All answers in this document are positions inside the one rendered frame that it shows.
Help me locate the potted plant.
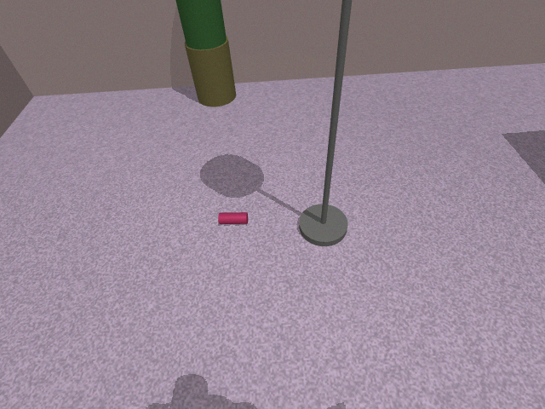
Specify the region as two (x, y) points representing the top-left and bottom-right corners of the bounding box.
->
(176, 0), (236, 107)

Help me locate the can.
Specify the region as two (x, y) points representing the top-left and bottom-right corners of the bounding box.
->
(218, 212), (248, 224)

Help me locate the floor lamp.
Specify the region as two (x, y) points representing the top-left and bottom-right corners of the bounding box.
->
(299, 0), (352, 246)

